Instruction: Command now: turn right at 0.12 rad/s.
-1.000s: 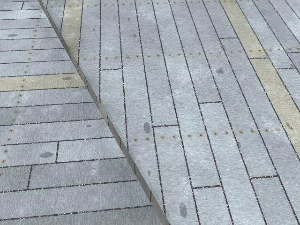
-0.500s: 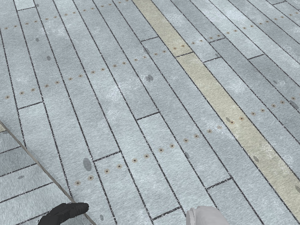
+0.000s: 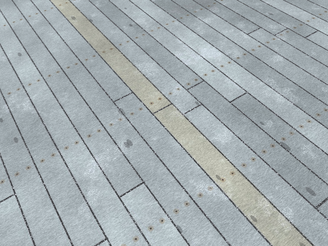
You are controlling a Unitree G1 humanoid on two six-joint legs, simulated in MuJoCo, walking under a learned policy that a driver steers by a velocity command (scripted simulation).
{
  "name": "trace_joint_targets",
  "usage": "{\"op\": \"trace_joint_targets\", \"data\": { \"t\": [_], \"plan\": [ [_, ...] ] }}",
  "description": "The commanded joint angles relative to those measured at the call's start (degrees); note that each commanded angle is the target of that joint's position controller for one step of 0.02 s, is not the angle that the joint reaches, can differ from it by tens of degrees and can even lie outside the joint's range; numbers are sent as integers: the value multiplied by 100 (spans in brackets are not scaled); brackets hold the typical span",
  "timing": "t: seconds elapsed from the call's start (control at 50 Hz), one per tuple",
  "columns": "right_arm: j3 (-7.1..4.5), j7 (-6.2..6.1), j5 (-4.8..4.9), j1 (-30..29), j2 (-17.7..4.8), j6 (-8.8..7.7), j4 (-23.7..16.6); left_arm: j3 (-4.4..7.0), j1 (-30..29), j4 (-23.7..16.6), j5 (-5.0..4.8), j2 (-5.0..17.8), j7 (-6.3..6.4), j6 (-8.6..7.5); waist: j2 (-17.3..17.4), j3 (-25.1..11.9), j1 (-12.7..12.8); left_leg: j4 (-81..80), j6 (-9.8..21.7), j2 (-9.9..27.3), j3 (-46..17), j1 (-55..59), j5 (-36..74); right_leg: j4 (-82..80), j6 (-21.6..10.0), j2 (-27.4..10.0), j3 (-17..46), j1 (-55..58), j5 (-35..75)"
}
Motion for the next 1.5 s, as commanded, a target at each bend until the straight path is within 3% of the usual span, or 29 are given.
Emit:
{"op": "trace_joint_targets", "data": {
  "t": [0.02, 0.2, 0.26, 0.28, 0.3, 0.34, 0.4, 0.48, 0.5, 0.52, 0.54, 0.64, 0.74, 0.82, 0.88, 0.9, 0.92, 0.94, 0.96, 1.0, 1.04, 1.16, 1.32, 1.4, 1.42, 1.44, 1.46, 1.48, 1.5],
  "plan": [
    [-99, -99, 5, 135, -323, 2, -297, 71, -153, -384, 35, 529, 106, 87, -858, -452, -67, -581, -308, 65, 49, -355, 42, -1258, -140, -1321, 1638, 1077, -329],
    [-105, -20, 42, -76, -303, -111, -67, 223, 254, -140, 42, 730, 175, 380, -695, 110, 410, -3382, -202, 74, 520, 983, -584, -1534, -221, -1330, 1684, 1151, -937],
    [-118, 94, -33, 224, -271, -220, 124, 133, -69, -131, 81, 517, -22, 192, -549, -114, 122, -4263, 158, 106, 425, 2107, -290, -1373, -315, -1487, 1735, 1111, -187],
    [-86, 417, -581, -236, -332, -342, -256, 125, 222, 47, 98, 783, -595, -163, 431, 352, 58, -3615, 136, 68, 559, 1863, -862, -1508, -695, -1981, 2491, 571, -1963],
    [-72, 489, -523, -61, -197, -343, -252, 165, 188, 99, 14, 813, -808, -327, -46, 269, -22, -3611, 210, 230, 353, 1647, -1266, -1622, -834, -2156, 2866, 810, -2809],
    [-121, 398, -349, -138, -499, -412, -396, 145, 376, 165, 35, 681, -734, -443, -391, 270, 139, -3968, 488, 217, 304, 976, -1222, -1641, -996, -2268, 3230, 1823, -2669],
    [-17, 350, -315, -603, -296, -653, -661, 129, 340, 194, 252, 719, -366, -497, -320, -121, 281, -3834, 845, 6, 490, 1260, -1159, -1470, -920, -1970, 2541, 2173, -1771],
    [-138, 382, -381, 320, -518, -754, -435, 156, 231, 273, 299, 912, -464, -472, -37, -495, -311, -4646, 1350, -10, 428, 4341, -110, -131, -497, -968, 1140, 636, 1297],
    [-242, 315, -419, 1364, -915, -757, -227, 143, 227, 152, 341, 873, -529, -541, 516, -1160, -703, -4513, 2103, 784, -874, 5948, 763, 1394, 34, -404, 716, -539, 1295],
    [-317, 254, -548, 2328, -1128, -767, 46, 99, 15, 149, 374, 618, -610, -648, 838, -920, -1062, -4969, 2824, 1745, -2352, 6973, 2160, 3032, 405, 143, 703, -2372, -1896],
    [-362, 267, -607, 2315, -1085, -775, 206, 190, -184, 117, 259, 694, -593, -699, 101, -301, -940, -5273, 2615, 2096, -2225, 6585, 2054, 4265, 367, -93, 965, -3260, -2129],
    [22, 284, -492, 1023, -28, -695, 137, 78, -414, 106, 406, 404, -618, -451, 118, -31, -184, -6003, 1825, 1077, -387, 4839, 1010, 4689, 342, -903, 353, -3270, -545],
    [-44, 576, -431, 1376, -461, -749, 392, -72, -1601, -164, 325, 95, -731, -319, 162, 219, -313, -6398, 1636, 466, 511, 3031, 1822, 1678, 662, -815, -464, -1390, 772],
    [-161, 747, -364, 1553, -905, -750, 673, 26, -1731, -274, 308, 602, -698, -179, 311, 399, -105, -6149, 1641, 1154, 146, 4192, 3011, 661, 354, -635, -211, -1454, 800],
    [-176, 741, -462, 1655, -979, -698, 755, 160, -1038, -126, 142, 898, -532, -213, 301, -298, 350, -4958, 1102, 811, 720, 4096, 5144, 519, -11, -221, -542, 644, 1235],
    [-112, 736, -555, 1720, -789, -686, 737, 218, 87, 191, 104, 1055, -462, -249, 25, -1003, 652, -3695, 766, 540, 826, 3292, 4551, 994, -348, -514, -135, 2429, 1492],
    [191, 736, -692, 3003, 9, -753, 722, 210, 1441, 504, 43, 1097, -412, -282, -1114, -2683, 599, -1694, 349, -231, 682, 1092, 1837, 795, -1626, -2070, 2073, 5670, 890],
    [125, 861, -512, 2210, -202, -719, 847, 228, 2841, 985, 255, 994, -314, -231, -1180, -2560, 1321, 360, 321, -1008, 435, 266, -2277, -459, -1758, -2689, 3783, 5676, 194],
    [-64, 531, 490, 1342, -543, -761, 465, 476, 1509, 759, -180, 1724, -186, -247, -900, -1328, 925, 1581, 306, -547, -274, -196, -2269, -725, -1184, -2853, 3938, 4127, 334],
    [-42, 301, 376, 726, -550, -736, 190, 320, 313, 503, -57, 1090, -123, -404, -191, -379, 381, 1152, 478, 91, -78, 87, -1172, -1269, -698, -2602, 2488, 1905, 616],
    [-137, 209, 220, 1130, -494, -499, 208, 171, -132, 620, 12, 411, -226, -531, -574, -254, -108, 886, 564, 431, -57, 681, -762, -1804, -437, -2119, 1426, 1025, 29],
    [-137, 214, 52, 654, -346, -235, -143, 320, -319, 811, 87, 853, -205, -642, -358, 312, -271, -570, 357, 609, 76, 297, 364, -2233, -441, -1859, -201, 288, 946],
    [-114, 549, 80, -781, -316, -303, -789, 475, 472, 984, -87, 1415, -149, -331, -284, 416, 408, -3225, 717, 321, 770, 46, 782, -1605, -94, -2265, -711, 2507, 1981],
    [-446, 559, 59, 611, -890, -245, -640, 551, 204, 852, -140, 1614, -79, -131, -654, -437, -523, -3707, 1200, -550, 1363, 2202, -27, 859, 275, -2029, -1151, 2596, 5032],
    [-652, 447, 66, 1623, -1337, -202, -408, 473, 216, 751, -57, 1420, -66, -155, -261, -990, -977, -3819, 1489, -227, 587, 4018, 199, 2505, 508, -1789, -1161, 1345, 3746],
    [-755, 388, 98, 1577, -2019, -226, -408, 185, 808, 419, 169, 541, -179, -323, 1342, -1447, -329, -4140, 2576, 1317, -2566, 6263, -268, 4695, 870, -621, -839, -1538, -1582],
    [-626, 400, 72, 1846, -1580, -293, -563, 218, 345, 338, -30, 938, -298, -588, 947, -2398, -720, -5102, 2997, 1767, -4311, 6864, -1115, 5626, 850, -349, 547, -2381, -2352],
    [-535, 388, -9, 1660, -1250, -331, -520, 306, -239, 164, -252, 1198, -362, -718, 626, -1639, -830, -5151, 2585, 1566, -3430, 6463, -834, 5571, 708, -712, 702, -2896, -1807],
    [-484, 373, 20, 1279, -1087, -350, -574, 253, -429, 68, -194, 1096, -341, -772, 47, -1111, -597, -5116, 2339, 1334, -2684, 5593, -229, 5045, 652, -967, 671, -2738, -1306]
  ]
}}
Velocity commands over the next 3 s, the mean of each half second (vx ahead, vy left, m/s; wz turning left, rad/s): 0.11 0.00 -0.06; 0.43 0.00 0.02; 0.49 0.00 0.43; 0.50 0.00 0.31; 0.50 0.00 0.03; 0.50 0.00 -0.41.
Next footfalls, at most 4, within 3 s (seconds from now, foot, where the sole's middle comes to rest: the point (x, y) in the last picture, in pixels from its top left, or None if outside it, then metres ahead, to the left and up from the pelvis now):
0.44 left None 0.16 0.16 -0.77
0.88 right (203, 231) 0.55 -0.07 -0.77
1.42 left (139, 174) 0.82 0.21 -0.77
1.90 right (163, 118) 1.16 0.10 -0.77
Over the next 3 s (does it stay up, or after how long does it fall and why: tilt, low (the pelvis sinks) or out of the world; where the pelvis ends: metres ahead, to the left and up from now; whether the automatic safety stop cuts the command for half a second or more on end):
stays up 1.51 0.35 -0.02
